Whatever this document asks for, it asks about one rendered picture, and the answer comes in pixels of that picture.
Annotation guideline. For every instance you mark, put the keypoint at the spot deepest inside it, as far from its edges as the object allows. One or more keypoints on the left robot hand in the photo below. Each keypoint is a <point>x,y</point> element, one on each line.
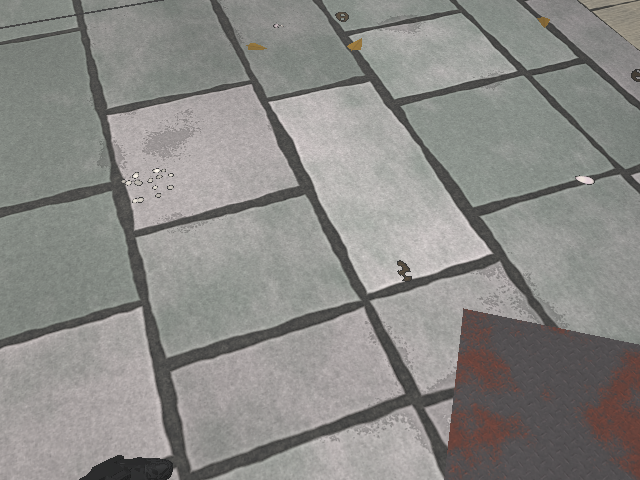
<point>118,468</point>

